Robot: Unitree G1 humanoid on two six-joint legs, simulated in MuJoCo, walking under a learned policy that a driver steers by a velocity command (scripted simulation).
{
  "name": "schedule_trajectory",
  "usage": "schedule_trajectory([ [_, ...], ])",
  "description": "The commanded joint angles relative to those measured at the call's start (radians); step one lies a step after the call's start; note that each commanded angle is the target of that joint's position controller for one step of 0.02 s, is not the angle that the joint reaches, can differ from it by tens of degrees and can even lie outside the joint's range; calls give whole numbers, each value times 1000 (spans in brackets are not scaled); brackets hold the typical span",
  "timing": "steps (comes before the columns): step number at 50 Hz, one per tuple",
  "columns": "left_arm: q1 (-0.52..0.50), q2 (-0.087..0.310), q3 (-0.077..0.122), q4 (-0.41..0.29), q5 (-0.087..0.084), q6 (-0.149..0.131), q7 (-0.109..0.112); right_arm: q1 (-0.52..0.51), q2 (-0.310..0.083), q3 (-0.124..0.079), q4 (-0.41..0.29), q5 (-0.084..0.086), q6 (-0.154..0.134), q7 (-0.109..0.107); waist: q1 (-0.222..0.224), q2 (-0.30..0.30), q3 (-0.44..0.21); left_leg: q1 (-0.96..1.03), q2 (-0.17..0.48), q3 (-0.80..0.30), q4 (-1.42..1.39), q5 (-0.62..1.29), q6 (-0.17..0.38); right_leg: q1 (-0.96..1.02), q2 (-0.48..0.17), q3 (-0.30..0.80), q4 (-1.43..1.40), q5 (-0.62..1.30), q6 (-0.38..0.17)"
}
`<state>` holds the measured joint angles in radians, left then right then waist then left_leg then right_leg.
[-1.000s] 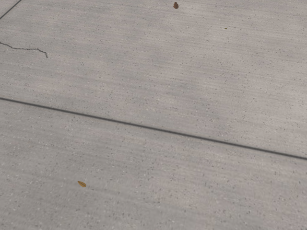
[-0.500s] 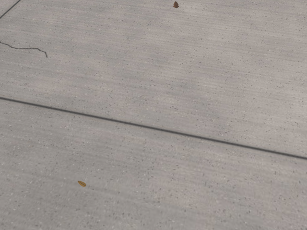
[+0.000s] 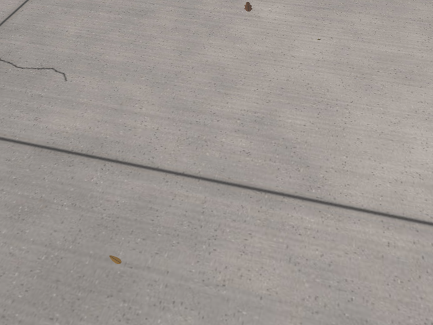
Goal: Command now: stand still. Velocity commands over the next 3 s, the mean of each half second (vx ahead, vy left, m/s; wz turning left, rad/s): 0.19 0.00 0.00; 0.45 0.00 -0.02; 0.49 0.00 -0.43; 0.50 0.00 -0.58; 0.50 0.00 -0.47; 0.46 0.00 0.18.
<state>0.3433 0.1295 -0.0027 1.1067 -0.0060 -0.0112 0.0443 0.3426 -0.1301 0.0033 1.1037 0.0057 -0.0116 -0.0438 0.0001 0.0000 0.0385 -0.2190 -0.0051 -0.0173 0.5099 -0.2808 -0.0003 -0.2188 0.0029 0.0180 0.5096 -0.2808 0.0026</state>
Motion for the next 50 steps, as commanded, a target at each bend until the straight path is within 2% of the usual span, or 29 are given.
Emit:
schedule_trajectory([
  [1,94,71,11,-5,0,-3,2,93,-71,-11,-5,0,-3,-2,0,1,49,-28,5,-3,-92,118,22,-28,-3,1,-91,117,-22],
  [6,95,71,12,-6,0,-3,2,94,-71,-12,-6,0,-3,-2,0,1,50,-28,6,-3,-91,118,22,-28,-4,1,-90,117,-22],
  [8,119,73,16,6,-7,0,5,118,-75,-16,6,6,0,-5,0,2,29,-31,-23,20,-78,-146,40,-31,27,-24,-73,-142,-39],
  [11,104,90,25,-18,-18,-17,7,106,-95,-26,-18,19,-16,-7,-1,6,145,-147,15,-42,-84,-463,94,-151,-6,29,-69,-449,-92],
  [15,93,74,25,-44,-26,-68,-11,155,-104,-35,-25,29,-64,9,-19,34,142,-103,77,-149,-97,-434,148,-206,-21,54,2,-361,-115],
  [18,24,33,14,-91,-30,-102,-31,246,-174,-55,-16,35,-84,22,-49,162,125,29,227,-416,-244,-474,246,-314,31,-38,203,-189,-107],
  [20,9,32,10,-115,-30,-122,-40,220,-201,-61,-34,31,-89,25,-23,182,143,26,312,-539,-256,-326,289,-329,17,-39,237,-156,-128],
  [21,43,42,13,-107,-31,-130,-45,171,-197,-60,-54,33,-89,26,11,169,133,11,298,-479,-215,-204,266,-272,12,-38,170,-157,-135],
  [22,136,51,20,-74,-33,-133,-49,96,-192,-58,-81,34,-84,28,70,149,110,-75,251,-376,-149,-101,221,-105,16,-35,53,-124,-138],
  [23,312,90,41,-13,-29,-131,-48,-37,-184,-53,-131,35,-83,31,165,67,75,-279,152,-217,10,63,153,190,-6,46,-79,-72,-156],
  [24,507,256,91,40,-25,-126,-48,-97,-117,-36,-184,35,-102,33,221,-265,15,-508,-35,41,453,128,54,448,-205,405,-241,-2,-237],
  [25,492,252,81,19,-5,-126,-56,-60,-102,-28,-193,30,-125,35,173,-333,-12,-669,-62,-29,659,-182,56,494,-368,712,-307,102,-306],
  [26,370,169,56,-16,5,-127,-53,-62,-137,-35,-191,37,-134,44,107,-159,62,-732,7,-87,801,-165,82,445,-376,625,-279,180,-293],
  [28,243,139,37,-56,-1,-112,-58,-65,-139,-41,-191,36,-138,55,48,-28,83,-763,65,-56,811,-14,97,404,-296,367,-289,360,-235],
  [29,234,115,26,-54,-2,-100,-60,-82,-155,-54,-198,26,-134,55,37,-26,79,-751,91,-29,769,31,99,394,-256,269,-294,437,-195],
  [31,263,84,11,-44,6,-77,-53,-104,-117,-52,-211,25,-117,68,30,-67,64,-692,99,24,722,82,84,335,-196,156,-316,505,-161],
  [35,218,146,11,-78,12,-80,-26,-343,-65,-20,-314,15,-104,73,49,-56,134,-505,62,95,315,285,43,92,-135,56,-410,485,-160],
  [37,245,200,25,-79,1,-89,-18,-420,-89,-19,-350,22,-103,76,58,-92,133,-419,35,107,180,321,45,100,-165,67,-449,480,-167],
  [39,252,213,35,-75,-12,-94,-16,-459,-127,-24,-376,30,-105,82,44,-99,136,-408,25,91,88,328,72,189,-196,61,-431,538,-163],
  [40,245,217,38,-77,-11,-94,-17,-460,-147,-31,-385,30,-109,85,28,-99,119,-385,12,91,54,324,90,242,-207,54,-391,654,-154],
  [42,227,234,48,-84,4,-84,-18,-377,-198,-54,-374,26,-112,84,-34,-138,14,-259,-37,105,47,275,124,341,-223,44,-241,986,-131],
  [43,205,237,51,-89,15,-71,-20,-239,-234,-74,-335,29,-109,79,-104,-162,-75,-112,-67,115,52,246,146,354,-210,26,-76,1129,-120],
  [44,167,236,48,-105,21,-66,-27,-58,-271,-93,-280,31,-103,70,-190,-159,-167,137,-38,82,33,275,178,239,-179,13,146,1107,-95],
  [45,165,189,30,-135,39,-72,-35,127,-354,-110,-241,12,-90,56,-224,-2,-322,462,191,-191,51,217,243,-17,-93,-14,497,673,-76],
  [46,339,10,-12,-110,8,-92,-56,143,-350,-104,-226,-19,-96,70,-108,285,-489,720,431,-713,-106,10,415,-354,97,104,843,-266,-44],
  [47,241,136,16,-118,-26,-118,-60,80,-254,-84,-224,-12,-100,70,-134,170,-366,583,381,-730,-213,-69,345,-438,46,191,947,-248,-79],
  [48,119,193,35,-163,-52,-124,-57,-35,-218,-72,-238,0,-106,69,-98,112,-182,383,360,-530,-244,-9,292,-475,-8,142,924,-145,-89],
  [49,60,201,39,-181,-48,-120,-44,-128,-196,-63,-251,1,-116,76,-53,-12,-113,206,331,-396,-282,113,260,-417,-66,116,877,-50,-86],
  [50,53,191,51,-178,-38,-106,-33,-167,-173,-57,-247,-7,-125,84,-16,-25,-78,88,291,-290,-313,175,235,-362,-97,110,829,-2,-83],
])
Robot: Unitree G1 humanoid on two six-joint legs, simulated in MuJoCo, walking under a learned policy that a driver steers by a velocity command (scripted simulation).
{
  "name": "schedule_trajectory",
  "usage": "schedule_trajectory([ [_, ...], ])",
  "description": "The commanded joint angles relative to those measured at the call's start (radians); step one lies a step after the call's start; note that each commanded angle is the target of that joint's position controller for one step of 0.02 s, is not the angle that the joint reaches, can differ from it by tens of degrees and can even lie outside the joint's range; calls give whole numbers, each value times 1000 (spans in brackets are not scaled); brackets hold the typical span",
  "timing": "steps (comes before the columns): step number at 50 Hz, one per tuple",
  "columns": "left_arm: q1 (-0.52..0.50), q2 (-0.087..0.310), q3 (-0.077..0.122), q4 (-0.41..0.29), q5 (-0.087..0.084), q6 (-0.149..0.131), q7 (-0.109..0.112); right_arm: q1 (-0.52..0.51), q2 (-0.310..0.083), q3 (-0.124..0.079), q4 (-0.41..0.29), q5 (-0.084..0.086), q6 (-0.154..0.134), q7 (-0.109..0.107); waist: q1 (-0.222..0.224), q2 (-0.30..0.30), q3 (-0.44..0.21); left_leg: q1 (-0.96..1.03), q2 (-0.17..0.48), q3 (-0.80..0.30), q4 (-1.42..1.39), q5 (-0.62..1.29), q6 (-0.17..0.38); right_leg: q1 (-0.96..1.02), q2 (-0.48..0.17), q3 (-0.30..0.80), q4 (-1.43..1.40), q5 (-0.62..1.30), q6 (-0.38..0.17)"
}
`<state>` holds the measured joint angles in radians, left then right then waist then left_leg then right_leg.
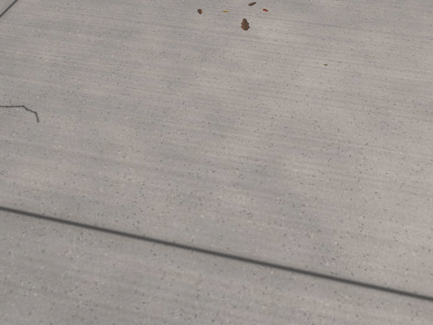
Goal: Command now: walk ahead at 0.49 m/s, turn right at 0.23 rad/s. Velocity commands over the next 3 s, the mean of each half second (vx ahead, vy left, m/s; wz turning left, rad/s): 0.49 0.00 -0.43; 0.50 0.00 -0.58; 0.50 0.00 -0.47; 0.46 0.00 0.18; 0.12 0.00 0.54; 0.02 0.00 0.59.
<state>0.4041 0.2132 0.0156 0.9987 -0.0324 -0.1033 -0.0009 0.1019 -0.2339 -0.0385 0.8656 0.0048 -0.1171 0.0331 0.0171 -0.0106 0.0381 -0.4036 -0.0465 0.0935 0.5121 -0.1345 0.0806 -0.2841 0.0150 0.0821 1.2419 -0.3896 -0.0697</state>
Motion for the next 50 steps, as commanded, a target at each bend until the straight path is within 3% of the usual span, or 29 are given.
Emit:
schedule_trajectory([
  [1,37,78,34,-60,-9,6,14,64,-52,-11,7,-17,-23,10,5,30,-72,205,299,-318,-348,29,136,-232,-137,54,62,132,-11],
  [3,63,45,38,-53,-11,35,18,86,-47,-12,39,-15,-27,9,23,67,-32,135,270,-218,-394,46,135,-222,-149,40,19,136,-6],
  [5,0,58,47,-86,-2,49,24,104,-79,-19,60,-18,-32,1,24,73,9,118,269,-153,-422,79,136,-301,-161,47,-26,197,5],
  [8,-109,72,55,-132,7,45,21,149,-105,-25,80,-24,-26,-20,1,52,25,193,276,-99,-423,131,131,-439,-160,73,-141,334,23],
  [13,-277,49,45,-193,13,28,-10,209,-140,-26,87,-17,-9,-44,-58,34,37,316,276,7,-405,194,93,-471,-139,-14,-424,509,26],
  [18,-418,35,33,-285,10,28,-49,285,-169,-34,106,0,27,-52,-104,35,76,501,336,53,-320,271,79,-527,-121,-102,-557,384,3],
  [19,-420,41,35,-301,8,29,-56,277,-178,-38,102,3,34,-52,-93,45,71,520,345,67,-286,346,70,-504,-108,-124,-573,330,-10],
  [21,-361,77,52,-315,6,32,-65,236,-206,-46,81,5,46,-57,-39,92,10,521,344,107,-153,697,44,-349,-40,-192,-583,230,-49],
  [22,-262,112,72,-300,4,34,-66,214,-218,-49,70,4,54,-62,21,113,-52,503,333,126,-7,857,30,-211,8,-219,-590,200,-74],
  [23,-99,172,105,-262,3,34,-59,191,-217,-48,56,8,59,-64,111,97,-141,423,293,147,212,860,-1,27,55,-216,-664,261,-113],
  [24,57,280,145,-232,7,43,-34,201,-192,-36,26,-4,49,-62,164,-32,-241,162,239,150,545,524,-48,339,-87,33,-709,260,-179],
  [25,6,366,153,-266,9,37,-29,295,-41,9,-26,-14,7,-40,35,-274,-360,-286,0,19,937,-382,-105,674,-355,663,-852,153,-391],
  [26,55,277,128,-263,22,32,-31,183,-139,-11,-49,18,-44,-22,112,-154,-433,-388,31,-203,989,-388,-66,705,-366,747,-957,142,-368],
  [27,21,215,111,-261,30,24,-29,98,-162,-18,-83,49,-60,-17,104,-121,-298,-443,78,-197,949,-316,-37,615,-325,570,-938,224,-310],
  [28,-63,181,100,-276,22,19,-33,85,-149,-15,-86,34,-61,-24,45,3,-196,-399,125,-190,842,-239,-33,436,-275,425,-941,344,-268],
  [29,-135,143,87,-297,20,18,-33,88,-160,-27,-75,12,-49,-32,7,27,-159,-325,159,-182,753,-204,-39,307,-235,327,-952,425,-237],
  [30,-172,132,81,-315,28,18,-31,113,-160,-32,-77,6,-31,-32,-28,12,-133,-257,177,-187,710,-184,-47,212,-208,287,-977,466,-230],
  [32,-173,154,86,-320,20,14,-24,126,-138,-35,-90,-10,-5,-32,-51,13,-107,-216,175,-168,625,-156,-81,119,-182,244,-1009,532,-238],
  [34,-141,188,95,-317,18,12,-10,74,-120,-32,-117,-21,8,-38,-45,3,-80,-232,161,-150,514,-80,-115,72,-161,197,-1024,573,-237],
  [39,-67,200,98,-309,10,26,10,-121,-90,-20,-179,-12,2,-34,29,-67,-46,-187,86,-135,129,199,-127,48,-98,157,-999,421,-166],
  [42,-29,205,100,-297,6,30,11,-185,-109,-24,-211,0,-8,-24,54,-88,-41,-150,59,-146,37,221,-114,85,-124,219,-958,362,-150],
  [44,-20,198,99,-295,4,37,16,-191,-133,-32,-224,1,-19,-14,49,-94,-44,-136,52,-165,-14,174,-98,145,-147,281,-905,335,-141],
  [46,-39,203,101,-302,7,45,22,-152,-156,-44,-222,4,-31,-10,21,-123,-52,-76,45,-164,-37,87,-74,177,-162,332,-850,357,-128],
  [47,-59,194,98,-310,8,50,23,-85,-166,-52,-206,2,-36,-12,-17,-133,-73,14,36,-146,-72,78,-55,172,-142,336,-801,400,-113],
  [48,-79,164,87,-324,12,50,21,20,-194,-67,-185,-8,-41,-18,-69,-121,-143,188,68,-159,-83,89,-22,132,-89,302,-680,454,-82],
  [49,-90,111,65,-351,29,46,16,184,-252,-83,-172,-21,-40,-27,-137,-18,-284,458,240,-319,-63,52,42,-7,-23,214,-398,317,-41],
  [50,72,53,47,-374,-2,35,15,276,-320,-100,-138,-31,-27,-24,-64,347,-403,787,464,-792,-144,-121,213,-382,108,106,-81,-187,25],
])
Over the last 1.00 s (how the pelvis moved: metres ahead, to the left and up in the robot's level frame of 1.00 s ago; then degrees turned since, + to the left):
0.35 0.00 -0.01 -2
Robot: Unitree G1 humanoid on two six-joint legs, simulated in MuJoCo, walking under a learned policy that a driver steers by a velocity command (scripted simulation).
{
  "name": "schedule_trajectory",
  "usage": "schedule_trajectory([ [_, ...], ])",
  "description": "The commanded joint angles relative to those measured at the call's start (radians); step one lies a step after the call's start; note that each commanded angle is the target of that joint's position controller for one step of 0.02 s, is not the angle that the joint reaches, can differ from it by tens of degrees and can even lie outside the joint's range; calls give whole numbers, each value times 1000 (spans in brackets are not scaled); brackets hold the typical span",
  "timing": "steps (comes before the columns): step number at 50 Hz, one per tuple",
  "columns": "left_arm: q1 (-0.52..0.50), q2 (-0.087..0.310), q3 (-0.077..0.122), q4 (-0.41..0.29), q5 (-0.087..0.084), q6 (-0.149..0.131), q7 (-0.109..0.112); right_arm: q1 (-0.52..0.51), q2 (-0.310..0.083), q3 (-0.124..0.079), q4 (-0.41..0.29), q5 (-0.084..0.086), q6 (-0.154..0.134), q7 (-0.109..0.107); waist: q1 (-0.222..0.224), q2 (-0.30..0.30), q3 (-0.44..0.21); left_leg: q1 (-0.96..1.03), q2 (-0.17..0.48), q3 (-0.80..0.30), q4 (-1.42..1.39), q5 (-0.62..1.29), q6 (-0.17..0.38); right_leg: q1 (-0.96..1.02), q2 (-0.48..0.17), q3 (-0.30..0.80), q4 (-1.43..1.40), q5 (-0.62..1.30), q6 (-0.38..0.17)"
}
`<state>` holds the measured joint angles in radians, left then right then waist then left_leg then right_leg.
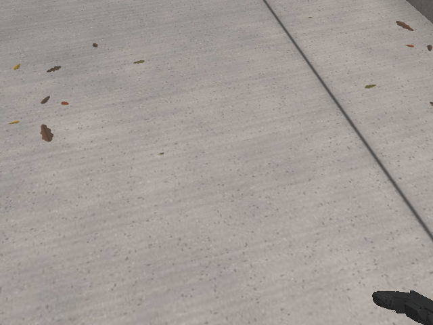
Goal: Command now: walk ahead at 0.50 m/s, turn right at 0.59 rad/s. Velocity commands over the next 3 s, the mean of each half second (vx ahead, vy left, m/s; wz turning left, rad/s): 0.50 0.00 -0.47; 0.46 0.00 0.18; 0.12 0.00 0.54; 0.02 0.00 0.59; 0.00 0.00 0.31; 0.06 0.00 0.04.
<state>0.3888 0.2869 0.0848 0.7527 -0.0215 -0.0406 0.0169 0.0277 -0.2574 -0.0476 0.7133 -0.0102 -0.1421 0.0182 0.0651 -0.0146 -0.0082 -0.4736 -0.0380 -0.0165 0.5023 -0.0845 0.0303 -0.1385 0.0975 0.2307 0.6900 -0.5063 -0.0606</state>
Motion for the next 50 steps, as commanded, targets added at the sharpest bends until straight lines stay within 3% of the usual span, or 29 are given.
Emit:
schedule_trajectory([
  [1,94,85,-9,-97,-27,-27,1,332,-202,-73,1,9,3,-5,-130,270,-301,831,476,-778,-179,-390,253,-664,-59,-17,621,-68,26],
  [2,-19,143,7,-106,-19,-20,0,290,-135,-55,-14,13,11,-10,-158,153,-170,704,431,-609,-193,-380,202,-694,-96,-37,656,30,34],
  [3,-78,136,8,-120,-5,-15,0,237,-121,-46,-19,6,20,-11,-139,73,-92,565,387,-471,-209,-260,172,-657,-134,-73,636,108,39],
  [4,-115,122,10,-133,6,-15,-3,206,-105,-40,-12,2,25,-11,-119,66,-33,460,345,-380,-235,-157,162,-629,-161,-78,587,155,40],
  [5,-108,103,11,-138,0,-11,-10,193,-95,-34,-7,-5,25,-12,-93,91,-13,392,312,-299,-262,-98,148,-582,-187,-84,555,182,36],
  [7,-97,62,4,-144,-11,1,-16,195,-99,-39,9,2,17,-8,-80,120,-3,343,289,-197,-308,-25,156,-556,-203,-115,516,202,39],
  [10,-146,44,-1,-170,-1,10,-15,210,-140,-53,38,5,10,-9,-79,94,12,356,306,-102,-335,109,175,-612,-218,-117,431,277,53],
  [15,-269,13,-17,-192,1,-6,-36,248,-163,-53,77,10,26,-13,-121,76,33,391,273,48,-338,173,145,-572,-199,-163,152,495,46],
  [18,-369,3,-26,-222,-1,-16,-55,296,-189,-54,104,26,40,-11,-154,73,69,422,287,76,-335,145,141,-528,-175,-222,11,505,33],
  [21,-411,23,-22,-252,-3,-20,-68,327,-216,-59,132,43,58,-10,-144,94,90,509,334,68,-296,232,133,-508,-153,-253,-73,387,-2],
  [23,-324,63,-1,-237,7,-22,-67,312,-239,-62,141,50,70,-15,-70,125,26,536,327,104,-156,538,109,-343,-97,-296,-137,335,-43],
  [24,-175,103,24,-191,11,-21,-62,306,-232,-56,145,50,75,-19,12,112,-62,493,291,149,16,654,84,-124,-56,-323,-196,403,-73],
  [25,-11,168,52,-149,14,-15,-47,307,-196,-40,131,34,71,-25,82,70,-170,299,251,171,257,495,43,175,-127,-216,-158,457,-111],
  [26,62,295,72,-138,23,-15,-36,395,-70,6,82,4,51,-12,28,-198,-308,-138,95,156,674,-199,-25,555,-426,292,-197,374,-279],
  [27,98,228,52,-139,19,-20,-38,367,-121,-3,105,26,22,-3,60,-165,-433,-238,50,-44,828,-503,-17,577,-505,542,-339,354,-323],
  [28,41,179,31,-129,22,-28,-44,269,-181,-24,70,62,15,2,54,-113,-274,-322,103,-55,862,-438,-7,465,-459,360,-345,410,-265],
  [29,-28,147,21,-129,15,-30,-46,221,-165,-18,57,58,14,-1,20,-82,-169,-310,144,-37,803,-350,-2,311,-409,209,-352,492,-229],
  [30,-93,106,8,-130,15,-33,-49,213,-156,-20,68,40,22,-5,-17,-46,-105,-269,174,-32,742,-291,-9,181,-368,103,-378,551,-203],
  [31,-133,78,1,-133,20,-39,-51,241,-152,-25,78,35,38,-5,-55,-64,-77,-200,198,-44,700,-240,-14,83,-339,33,-417,566,-185],
  [34,-155,83,7,-103,28,-68,-48,287,-102,-21,99,39,80,-7,-97,-69,-43,-137,197,-52,657,-146,-36,-35,-329,-71,-517,567,-189],
  [36,-137,89,11,-77,39,-77,-37,235,-96,-23,83,39,90,-12,-86,-56,2,-199,186,-84,591,-67,-48,-40,-330,-134,-549,570,-180],
  [39,-116,94,12,-48,39,-77,-23,169,-86,-25,64,35,86,-7,-64,-48,31,-251,160,-106,435,90,-48,11,-322,-217,-562,566,-147],
  [43,-93,119,19,-16,31,-73,-10,54,-60,-12,23,29,80,16,-18,-35,77,-245,142,-44,244,202,-31,67,-339,-300,-575,558,-120],
  [45,-92,124,20,0,26,-60,-3,10,-51,-8,-6,19,77,29,-6,-26,104,-233,128,-6,162,184,-17,104,-342,-349,-519,693,-102],
  [48,-107,159,30,6,10,-31,15,20,-78,-20,-47,13,74,51,-27,-70,55,-158,81,62,121,63,14,169,-358,-376,-377,980,-65],
  [50,-141,180,36,-4,2,-12,30,171,-132,-49,-24,14,76,55,-106,-88,-39,22,7,110,81,5,50,177,-332,-394,-159,1169,-25],
])
Over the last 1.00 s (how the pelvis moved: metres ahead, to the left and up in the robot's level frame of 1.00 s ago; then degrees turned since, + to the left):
0.56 -0.15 -0.01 -32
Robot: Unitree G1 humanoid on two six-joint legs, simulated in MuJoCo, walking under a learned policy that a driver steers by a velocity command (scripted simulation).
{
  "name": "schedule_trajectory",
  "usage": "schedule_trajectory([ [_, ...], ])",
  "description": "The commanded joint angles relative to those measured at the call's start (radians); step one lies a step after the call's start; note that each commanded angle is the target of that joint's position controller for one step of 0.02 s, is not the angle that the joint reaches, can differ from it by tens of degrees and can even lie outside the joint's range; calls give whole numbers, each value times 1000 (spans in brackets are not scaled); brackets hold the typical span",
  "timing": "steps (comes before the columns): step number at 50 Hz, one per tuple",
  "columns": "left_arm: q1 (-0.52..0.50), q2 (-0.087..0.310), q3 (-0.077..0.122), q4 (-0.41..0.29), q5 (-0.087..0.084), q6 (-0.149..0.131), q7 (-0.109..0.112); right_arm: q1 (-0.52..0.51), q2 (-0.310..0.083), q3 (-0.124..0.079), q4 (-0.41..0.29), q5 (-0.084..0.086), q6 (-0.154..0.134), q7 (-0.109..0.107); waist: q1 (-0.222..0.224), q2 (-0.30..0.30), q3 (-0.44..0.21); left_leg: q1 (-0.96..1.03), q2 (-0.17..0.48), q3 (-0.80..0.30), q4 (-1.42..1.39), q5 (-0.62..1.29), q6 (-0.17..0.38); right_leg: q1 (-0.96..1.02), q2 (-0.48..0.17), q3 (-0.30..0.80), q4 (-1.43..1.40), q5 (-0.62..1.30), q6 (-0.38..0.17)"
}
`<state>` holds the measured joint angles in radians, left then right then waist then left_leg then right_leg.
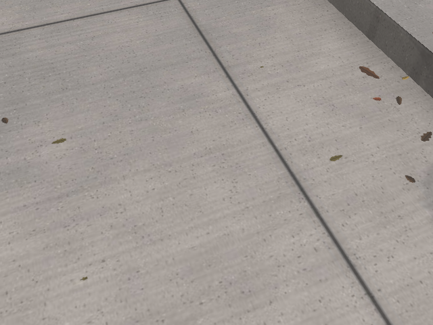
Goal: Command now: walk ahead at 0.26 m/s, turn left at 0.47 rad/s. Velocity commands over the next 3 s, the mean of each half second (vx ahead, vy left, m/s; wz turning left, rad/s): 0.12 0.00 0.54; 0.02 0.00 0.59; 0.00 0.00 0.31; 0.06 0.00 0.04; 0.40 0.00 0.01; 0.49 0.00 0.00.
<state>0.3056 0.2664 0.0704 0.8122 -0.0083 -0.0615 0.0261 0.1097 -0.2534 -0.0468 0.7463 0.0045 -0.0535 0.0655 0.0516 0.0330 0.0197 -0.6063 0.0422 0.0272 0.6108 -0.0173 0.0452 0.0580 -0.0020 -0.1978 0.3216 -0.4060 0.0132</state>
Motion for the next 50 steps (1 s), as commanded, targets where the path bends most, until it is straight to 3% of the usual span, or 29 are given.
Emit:
schedule_trajectory([
  [1,-64,188,45,-69,-14,14,23,212,-186,-75,-30,-2,-14,-3,-157,-97,-132,335,-107,58,-112,44,67,-82,-180,14,414,996,-57],
  [2,-16,134,23,-93,18,5,19,280,-285,-99,-30,-5,-8,-30,-160,82,-229,606,67,-178,-84,466,136,-318,-103,9,739,538,8],
  [3,110,36,-9,-111,48,-14,1,215,-339,-93,-76,-25,-6,-40,-40,275,-379,886,322,-637,-70,897,369,-639,98,146,1118,-297,77],
  [4,98,130,2,-100,18,-31,-16,228,-290,-84,-104,-19,-1,-30,-114,136,-550,918,338,-680,-139,707,404,-673,57,345,1194,-274,57],
  [5,-13,157,8,-128,-13,-29,-18,172,-235,-75,-118,-9,3,-29,-122,57,-431,822,279,-559,-162,502,350,-726,14,330,1157,-197,36],
  [6,-70,145,7,-136,-4,-18,-6,121,-194,-64,-117,11,9,-33,-96,-33,-272,662,219,-461,-194,379,290,-760,-25,302,1061,-120,33],
  [7,-92,152,12,-134,11,0,10,86,-161,-52,-125,16,15,-41,-74,-35,-202,530,185,-414,-226,311,260,-728,-53,297,986,-78,34],
  [9,-66,144,16,-140,18,30,16,53,-173,-56,-143,-7,26,-48,-27,14,-151,352,141,-384,-276,264,241,-623,-47,287,896,-33,35],
  [11,-49,113,8,-135,24,37,23,51,-192,-64,-148,-14,27,-58,-17,36,-162,312,118,-347,-273,337,236,-597,-31,275,801,-4,49],
  [13,-68,107,6,-137,27,41,30,60,-208,-70,-151,-6,35,-72,-26,38,-190,327,113,-353,-260,308,226,-609,-20,285,728,41,66],
  [16,-117,108,6,-147,20,51,31,46,-210,-70,-167,5,59,-91,-41,61,-188,320,85,-392,-271,22,186,-617,-8,304,633,118,77],
  [19,-169,105,6,-164,15,46,24,40,-207,-70,-179,3,76,-100,-61,100,-146,304,64,-443,-283,-192,164,-600,7,315,521,141,74],
  [23,-181,114,11,-171,7,20,9,58,-204,-72,-187,2,87,-96,-79,134,-143,358,72,-519,-233,-102,161,-525,33,316,366,90,54],
  [25,-143,117,18,-161,2,9,-1,43,-198,-70,-196,11,94,-95,-51,137,-144,373,54,-546,-188,-25,141,-433,40,302,202,138,32],
  [26,-108,127,25,-149,3,5,-5,34,-189,-67,-201,19,98,-96,-26,128,-141,344,23,-534,-153,-36,113,-340,21,295,76,239,15],
  [27,-86,183,40,-150,17,7,-2,61,-149,-56,-207,16,99,-96,-38,38,-165,254,-33,-473,-45,-209,64,-213,-126,394,34,304,-36],
  [28,-123,274,60,-153,44,23,4,98,-119,-49,-232,20,93,-90,-104,-279,-122,40,-202,-254,138,-521,-3,-149,-322,618,14,537,-183],
  [29,-117,219,54,-166,60,24,2,89,-206,-74,-225,2,79,-85,-63,-301,-129,-26,-175,-197,393,-622,-57,-174,-422,721,0,640,-289],
  [30,-147,174,40,-184,50,25,6,105,-248,-92,-204,5,78,-81,-72,-210,-126,-28,-136,-193,519,-563,-79,-188,-394,635,25,646,-276],
  [31,-181,143,32,-191,35,29,9,120,-235,-95,-178,11,90,-84,-82,-157,-108,-27,-122,-175,570,-509,-99,-199,-323,535,44,620,-229],
  [32,-196,127,27,-195,20,33,12,126,-211,-90,-169,10,102,-88,-78,-145,-92,-47,-113,-163,621,-460,-117,-193,-283,471,53,604,-202],
  [35,-177,136,26,-191,24,50,20,81,-142,-67,-192,23,115,-81,-50,-182,-64,-52,-88,-84,567,-381,-143,-185,-228,345,29,596,-200],
  [39,-149,180,44,-181,23,66,23,13,-114,-52,-234,18,111,-69,-8,-229,-100,30,-35,-40,349,-390,-147,-128,-269,299,35,594,-223],
  [44,-165,213,58,-170,-2,63,4,38,-137,-62,-241,18,118,-50,-17,-248,-106,199,-35,26,104,-355,-93,-167,-311,263,61,553,-210],
  [46,-184,208,58,-162,-21,61,2,103,-131,-69,-218,17,119,-44,-62,-225,-107,324,-62,58,-103,-212,-41,-209,-294,220,137,499,-158],
  [47,-138,176,51,-140,-20,58,-1,142,-151,-80,-204,14,117,-52,-70,-166,-114,444,-73,28,-197,-107,-8,-284,-260,169,222,409,-98],
  [48,-114,120,36,-148,15,57,-6,175,-247,-106,-213,14,111,-66,-56,74,-124,618,113,-242,-243,191,62,-503,-164,64,474,126,3],
  [49,-187,88,18,-213,47,53,-2,169,-335,-115,-238,-13,97,-68,-65,308,-120,648,338,-546,-222,461,266,-766,-25,105,706,-273,67],
  [50,-255,141,34,-221,30,49,6,195,-286,-104,-232,-37,74,-60,-137,197,-183,599,343,-552,-262,331,330,-767,-27,241,851,-277,62],
])
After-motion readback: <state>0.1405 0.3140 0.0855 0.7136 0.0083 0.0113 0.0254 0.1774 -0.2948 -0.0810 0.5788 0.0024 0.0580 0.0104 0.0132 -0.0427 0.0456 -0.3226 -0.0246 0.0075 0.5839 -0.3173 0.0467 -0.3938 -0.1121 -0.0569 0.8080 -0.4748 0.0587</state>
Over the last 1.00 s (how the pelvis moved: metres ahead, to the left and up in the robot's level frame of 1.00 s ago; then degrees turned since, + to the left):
0.50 -0.10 0.00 -5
